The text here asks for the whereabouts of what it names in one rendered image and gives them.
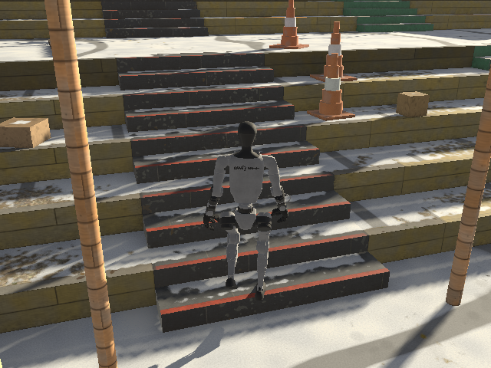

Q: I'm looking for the robot left forearm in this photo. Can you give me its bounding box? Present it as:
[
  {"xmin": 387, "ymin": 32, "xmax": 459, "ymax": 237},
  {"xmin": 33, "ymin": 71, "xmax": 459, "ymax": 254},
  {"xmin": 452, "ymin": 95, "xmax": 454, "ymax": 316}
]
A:
[{"xmin": 205, "ymin": 186, "xmax": 219, "ymax": 216}]

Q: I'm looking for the robot left upper arm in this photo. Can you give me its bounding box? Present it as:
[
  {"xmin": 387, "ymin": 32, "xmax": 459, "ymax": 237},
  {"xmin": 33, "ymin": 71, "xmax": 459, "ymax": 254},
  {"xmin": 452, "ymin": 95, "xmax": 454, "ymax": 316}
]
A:
[{"xmin": 212, "ymin": 154, "xmax": 231, "ymax": 197}]

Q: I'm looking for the humanoid robot head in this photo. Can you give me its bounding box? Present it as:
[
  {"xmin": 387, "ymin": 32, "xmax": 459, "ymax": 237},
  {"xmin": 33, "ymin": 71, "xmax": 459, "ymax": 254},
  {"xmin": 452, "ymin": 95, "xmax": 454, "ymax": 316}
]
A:
[{"xmin": 233, "ymin": 121, "xmax": 260, "ymax": 159}]

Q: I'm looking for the robot right upper arm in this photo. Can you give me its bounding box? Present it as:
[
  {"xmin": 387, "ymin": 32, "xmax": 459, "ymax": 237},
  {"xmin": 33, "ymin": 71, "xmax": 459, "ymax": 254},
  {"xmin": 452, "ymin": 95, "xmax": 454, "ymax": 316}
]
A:
[{"xmin": 262, "ymin": 155, "xmax": 282, "ymax": 197}]

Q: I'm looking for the robot left shin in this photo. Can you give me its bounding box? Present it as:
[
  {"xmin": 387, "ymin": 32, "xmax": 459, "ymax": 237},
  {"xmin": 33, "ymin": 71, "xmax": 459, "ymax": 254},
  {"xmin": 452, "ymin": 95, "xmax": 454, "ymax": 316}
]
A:
[{"xmin": 226, "ymin": 232, "xmax": 238, "ymax": 280}]

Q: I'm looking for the left robot hand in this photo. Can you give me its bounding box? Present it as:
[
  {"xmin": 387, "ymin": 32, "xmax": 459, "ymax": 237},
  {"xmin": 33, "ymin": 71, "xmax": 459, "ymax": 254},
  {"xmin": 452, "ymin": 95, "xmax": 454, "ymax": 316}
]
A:
[{"xmin": 203, "ymin": 213, "xmax": 219, "ymax": 231}]

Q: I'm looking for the robot right forearm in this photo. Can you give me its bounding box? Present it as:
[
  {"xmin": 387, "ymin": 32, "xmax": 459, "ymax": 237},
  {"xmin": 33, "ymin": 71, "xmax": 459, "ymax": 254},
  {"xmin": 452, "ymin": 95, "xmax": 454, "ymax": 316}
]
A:
[{"xmin": 274, "ymin": 185, "xmax": 287, "ymax": 211}]

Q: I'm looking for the right robot hand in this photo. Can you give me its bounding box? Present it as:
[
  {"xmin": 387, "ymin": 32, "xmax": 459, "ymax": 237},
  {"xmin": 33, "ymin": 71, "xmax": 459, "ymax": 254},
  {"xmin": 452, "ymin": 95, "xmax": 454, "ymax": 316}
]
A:
[{"xmin": 271, "ymin": 208, "xmax": 288, "ymax": 223}]

